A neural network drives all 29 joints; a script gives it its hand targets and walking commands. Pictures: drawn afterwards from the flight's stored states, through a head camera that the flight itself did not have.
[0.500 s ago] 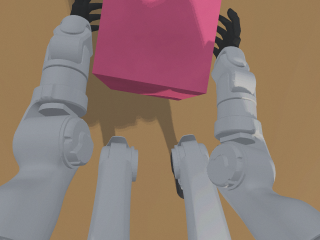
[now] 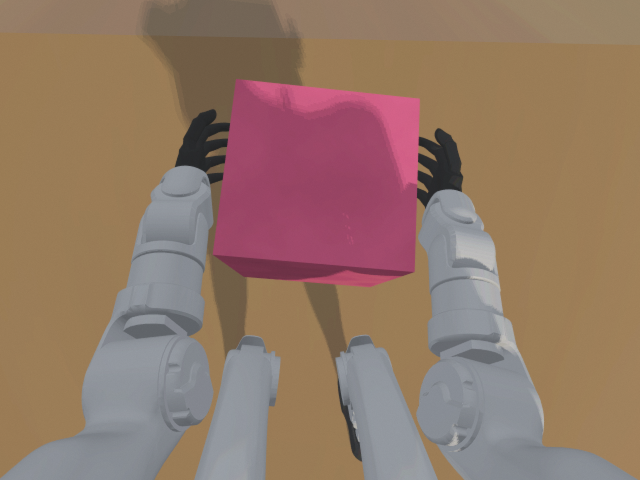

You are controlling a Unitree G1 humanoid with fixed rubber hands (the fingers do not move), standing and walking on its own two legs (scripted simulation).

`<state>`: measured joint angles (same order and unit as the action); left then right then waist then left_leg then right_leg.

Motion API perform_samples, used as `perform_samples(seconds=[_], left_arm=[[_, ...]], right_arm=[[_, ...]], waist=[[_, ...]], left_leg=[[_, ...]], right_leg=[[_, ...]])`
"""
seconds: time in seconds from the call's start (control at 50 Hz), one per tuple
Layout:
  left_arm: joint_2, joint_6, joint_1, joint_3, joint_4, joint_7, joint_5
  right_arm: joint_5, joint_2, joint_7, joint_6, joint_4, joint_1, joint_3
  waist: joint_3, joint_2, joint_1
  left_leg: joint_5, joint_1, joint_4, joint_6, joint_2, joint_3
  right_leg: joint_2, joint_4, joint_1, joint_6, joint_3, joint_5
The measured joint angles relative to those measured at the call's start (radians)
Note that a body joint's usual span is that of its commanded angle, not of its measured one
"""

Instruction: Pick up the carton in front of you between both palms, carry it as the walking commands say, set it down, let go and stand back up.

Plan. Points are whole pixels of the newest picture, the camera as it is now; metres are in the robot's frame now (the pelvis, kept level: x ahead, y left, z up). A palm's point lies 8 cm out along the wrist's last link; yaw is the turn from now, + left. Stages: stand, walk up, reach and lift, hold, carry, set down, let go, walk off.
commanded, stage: reach and lift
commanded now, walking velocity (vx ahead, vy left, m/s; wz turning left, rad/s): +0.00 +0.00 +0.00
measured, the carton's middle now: (316, 203) +0.46 +0.00 -0.12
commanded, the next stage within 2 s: hold in 1.88 s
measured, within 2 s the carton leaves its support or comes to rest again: neither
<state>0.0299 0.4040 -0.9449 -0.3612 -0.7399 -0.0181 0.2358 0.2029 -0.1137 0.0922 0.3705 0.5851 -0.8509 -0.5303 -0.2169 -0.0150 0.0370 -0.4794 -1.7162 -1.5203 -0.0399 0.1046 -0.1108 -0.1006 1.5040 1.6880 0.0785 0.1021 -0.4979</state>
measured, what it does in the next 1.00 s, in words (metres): rises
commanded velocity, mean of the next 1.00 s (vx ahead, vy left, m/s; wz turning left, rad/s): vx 0.00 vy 0.00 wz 0.00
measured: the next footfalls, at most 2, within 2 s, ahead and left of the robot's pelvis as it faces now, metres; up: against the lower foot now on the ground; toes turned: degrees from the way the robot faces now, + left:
none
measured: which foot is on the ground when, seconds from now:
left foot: down 0.00-1.00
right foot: down 0.00-1.00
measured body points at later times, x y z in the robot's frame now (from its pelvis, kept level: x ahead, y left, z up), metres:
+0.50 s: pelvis +0.05 -0.01 +0.13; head +0.15 +0.00 +0.57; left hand +0.42 +0.15 +0.10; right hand +0.41 -0.16 +0.11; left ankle +0.09 +0.12 -0.54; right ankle +0.08 -0.14 -0.54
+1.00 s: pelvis +0.07 -0.01 +0.20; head +0.04 -0.01 +0.65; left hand +0.37 +0.14 +0.22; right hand +0.38 -0.16 +0.22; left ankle +0.09 +0.12 -0.54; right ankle +0.08 -0.14 -0.54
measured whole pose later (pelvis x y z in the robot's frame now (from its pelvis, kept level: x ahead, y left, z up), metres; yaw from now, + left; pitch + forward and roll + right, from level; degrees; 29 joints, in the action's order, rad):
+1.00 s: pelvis +0.07 -0.01 +0.20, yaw +1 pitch -1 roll +0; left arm -0.15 0.60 -0.26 -0.26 -0.41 -0.02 0.28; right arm 0.28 -0.16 0.02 0.57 0.42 -0.28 -0.28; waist -0.08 -0.01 0.00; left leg -0.22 -0.20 -0.44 -0.02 0.04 -0.14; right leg -0.05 0.45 0.19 0.01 0.15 -0.23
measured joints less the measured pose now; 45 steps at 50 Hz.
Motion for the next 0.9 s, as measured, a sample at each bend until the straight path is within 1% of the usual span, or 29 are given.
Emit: perform_samples(seconds=[0.14, 0.34, 0.58, 0.72, 0.84, 0.9], left_arm=[[-0.044, -0.025, 0.115, -0.010, 0.019, -0.006, 0.006], [-0.091, -0.041, 0.280, -0.001, 0.079, -0.009, -0.002], [-0.135, -0.032, 0.490, 0.032, 0.155, -0.007, -0.006], [-0.156, 0.012, 0.603, 0.064, 0.221, -0.007, -0.006], [-0.177, 0.092, 0.683, 0.100, 0.309, -0.020, -0.003], [-0.178, 0.139, 0.702, 0.117, 0.339, -0.019, 0.006]], right_arm=[[0.010, -0.011, -0.014, -0.023, 0.011, 0.096, 0.023], [0.017, -0.032, -0.026, -0.038, -0.010, 0.233, 0.071], [0.028, -0.056, -0.037, -0.027, -0.051, 0.417, 0.143], [0.029, -0.059, -0.042, 0.019, -0.098, 0.518, 0.197], [0.024, -0.041, -0.054, 0.100, -0.156, 0.577, 0.254], [0.034, -0.038, -0.061, 0.144, -0.175, 0.589, 0.268]], waist=[[-0.014, 0.002, -0.006], [0.003, -0.001, -0.016], [0.040, 0.000, -0.026], [0.066, 0.004, -0.032], [0.091, 0.007, -0.038], [0.105, 0.007, -0.039]], left_leg=[[0.017, 0.183, 0.135, 0.007, -0.007, 0.002], [0.057, 0.468, 0.345, 0.010, -0.018, -0.004], [0.132, 0.881, 0.659, 0.013, -0.037, -0.017], [0.188, 1.140, 0.852, 0.016, -0.050, -0.025], [0.232, 1.350, 0.996, 0.019, -0.061, -0.026], [0.250, 1.439, 1.051, 0.020, -0.064, -0.026]], right_leg=[[0.003, -0.131, -0.179, -0.008, 0.015, 0.020], [0.011, -0.333, -0.455, -0.025, 0.030, 0.062], [0.027, -0.639, -0.862, -0.047, 0.040, 0.138], [0.039, -0.829, -1.120, -0.057, 0.043, 0.193], [0.049, -0.971, -1.328, -0.062, 0.048, 0.237], [0.052, -1.023, -1.415, -0.064, 0.049, 0.255]])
